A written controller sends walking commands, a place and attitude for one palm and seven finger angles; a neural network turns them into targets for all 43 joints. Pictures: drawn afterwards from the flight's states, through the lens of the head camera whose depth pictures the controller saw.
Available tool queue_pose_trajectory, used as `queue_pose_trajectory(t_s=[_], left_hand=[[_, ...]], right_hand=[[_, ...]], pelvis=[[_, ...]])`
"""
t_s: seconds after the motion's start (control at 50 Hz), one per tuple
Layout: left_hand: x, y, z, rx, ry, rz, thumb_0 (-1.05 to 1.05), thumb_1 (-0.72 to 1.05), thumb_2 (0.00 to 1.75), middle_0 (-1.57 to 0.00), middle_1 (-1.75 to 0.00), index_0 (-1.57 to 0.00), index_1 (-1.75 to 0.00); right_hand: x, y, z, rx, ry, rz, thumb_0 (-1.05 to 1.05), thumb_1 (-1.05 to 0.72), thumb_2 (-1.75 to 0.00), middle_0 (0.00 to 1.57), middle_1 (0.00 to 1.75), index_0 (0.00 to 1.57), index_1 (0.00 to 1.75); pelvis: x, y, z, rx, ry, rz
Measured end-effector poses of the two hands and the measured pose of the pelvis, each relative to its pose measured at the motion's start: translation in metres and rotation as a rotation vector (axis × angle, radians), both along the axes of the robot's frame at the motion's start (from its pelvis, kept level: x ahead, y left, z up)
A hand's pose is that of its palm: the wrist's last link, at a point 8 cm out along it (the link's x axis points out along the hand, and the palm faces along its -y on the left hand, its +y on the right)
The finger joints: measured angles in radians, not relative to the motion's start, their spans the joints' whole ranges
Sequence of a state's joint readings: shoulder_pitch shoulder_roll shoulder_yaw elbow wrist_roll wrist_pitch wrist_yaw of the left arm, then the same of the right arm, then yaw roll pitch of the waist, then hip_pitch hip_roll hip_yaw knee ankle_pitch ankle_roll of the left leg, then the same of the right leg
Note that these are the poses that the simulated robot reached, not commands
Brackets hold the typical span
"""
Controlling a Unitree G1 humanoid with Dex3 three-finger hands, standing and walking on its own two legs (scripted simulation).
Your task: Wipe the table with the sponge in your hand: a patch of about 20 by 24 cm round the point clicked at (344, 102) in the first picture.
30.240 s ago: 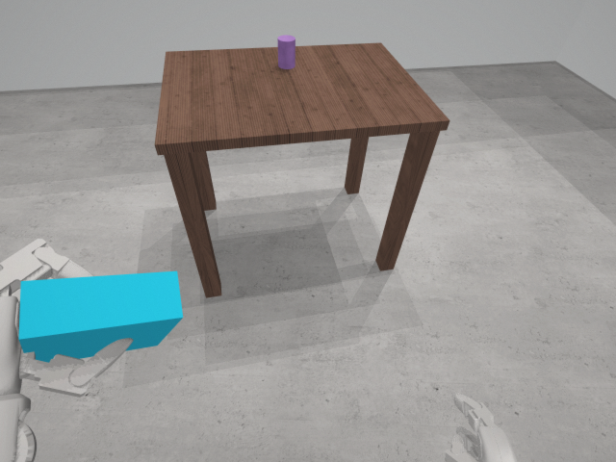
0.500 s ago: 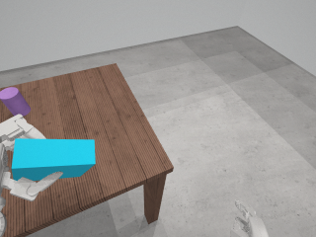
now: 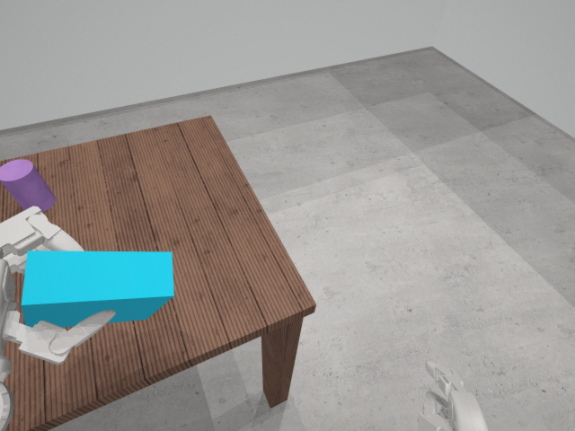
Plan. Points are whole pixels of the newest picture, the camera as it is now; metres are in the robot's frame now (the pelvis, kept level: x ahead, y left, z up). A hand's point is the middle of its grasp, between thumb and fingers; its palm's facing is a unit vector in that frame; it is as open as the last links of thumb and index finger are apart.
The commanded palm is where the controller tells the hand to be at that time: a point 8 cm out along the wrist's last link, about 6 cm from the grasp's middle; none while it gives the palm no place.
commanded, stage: shuffle to correct the standing spot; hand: left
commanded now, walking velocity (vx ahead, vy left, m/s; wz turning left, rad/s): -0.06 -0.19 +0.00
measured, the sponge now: (119, 290) +0.24 +0.20 +0.13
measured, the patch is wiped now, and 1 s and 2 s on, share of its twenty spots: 0.00 0.00 0.00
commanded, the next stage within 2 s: come to a stop and stand still in 1.46 s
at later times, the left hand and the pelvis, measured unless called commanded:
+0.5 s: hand (58, 293) +0.22 +0.24 +0.16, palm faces +0.31 -0.86 -0.41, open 9.2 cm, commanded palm +0.16 +0.28 +0.18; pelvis +0.00 +0.00 +0.00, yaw +0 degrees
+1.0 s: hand (65, 299) +0.21 +0.23 +0.16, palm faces +0.32 -0.86 -0.40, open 9.2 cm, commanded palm +0.15 +0.28 +0.18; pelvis +0.00 +0.00 +0.00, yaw +0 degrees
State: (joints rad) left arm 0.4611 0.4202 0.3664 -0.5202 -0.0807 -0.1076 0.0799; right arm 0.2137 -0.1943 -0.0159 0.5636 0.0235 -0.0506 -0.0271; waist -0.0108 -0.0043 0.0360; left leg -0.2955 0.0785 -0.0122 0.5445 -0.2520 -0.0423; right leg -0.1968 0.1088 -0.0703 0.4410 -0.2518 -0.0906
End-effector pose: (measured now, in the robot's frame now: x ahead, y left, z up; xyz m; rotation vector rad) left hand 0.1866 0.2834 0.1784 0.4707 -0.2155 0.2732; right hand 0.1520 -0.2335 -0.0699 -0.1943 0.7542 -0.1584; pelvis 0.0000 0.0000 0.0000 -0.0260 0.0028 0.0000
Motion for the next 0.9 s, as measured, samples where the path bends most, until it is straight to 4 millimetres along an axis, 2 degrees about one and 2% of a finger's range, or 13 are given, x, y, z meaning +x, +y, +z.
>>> queue_pose_trajectory(t_s=[0.26, 0.48, 0.9], left_hand=[[-0.011, 0.003, -0.003, -0.001, 0.022, 0.010, -0.01, -0.46, 1.08, -0.83, -1.42, -0.83, -1.43], [-0.008, 0.002, -0.002, -0.007, 0.011, 0.018, -0.01, -0.46, 1.08, -0.83, -1.43, -0.83, -1.43], [-0.013, -0.004, 0.001, -0.002, 0.009, 0.022, -0.01, -0.46, 1.08, -0.83, -1.43, -0.83, -1.43]], right_hand=[[-0.004, -0.002, 0.000, -0.009, -0.001, -0.004, 0.01, -0.91, -0.90, 0.20, 0.30, 0.20, 0.30], [-0.005, 0.003, -0.003, 0.010, 0.004, 0.004, 0.01, -0.91, -0.90, 0.20, 0.30, 0.20, 0.30], [-0.005, -0.005, -0.003, 0.008, -0.007, 0.001, 0.01, -0.91, -0.90, 0.20, 0.30, 0.20, 0.30]], pelvis=[[-0.003, 0.002, -0.001, -0.001, 0.002, 0.002], [-0.003, 0.001, 0.000, 0.000, -0.001, 0.003], [-0.005, -0.004, -0.001, 0.002, -0.001, 0.006]])
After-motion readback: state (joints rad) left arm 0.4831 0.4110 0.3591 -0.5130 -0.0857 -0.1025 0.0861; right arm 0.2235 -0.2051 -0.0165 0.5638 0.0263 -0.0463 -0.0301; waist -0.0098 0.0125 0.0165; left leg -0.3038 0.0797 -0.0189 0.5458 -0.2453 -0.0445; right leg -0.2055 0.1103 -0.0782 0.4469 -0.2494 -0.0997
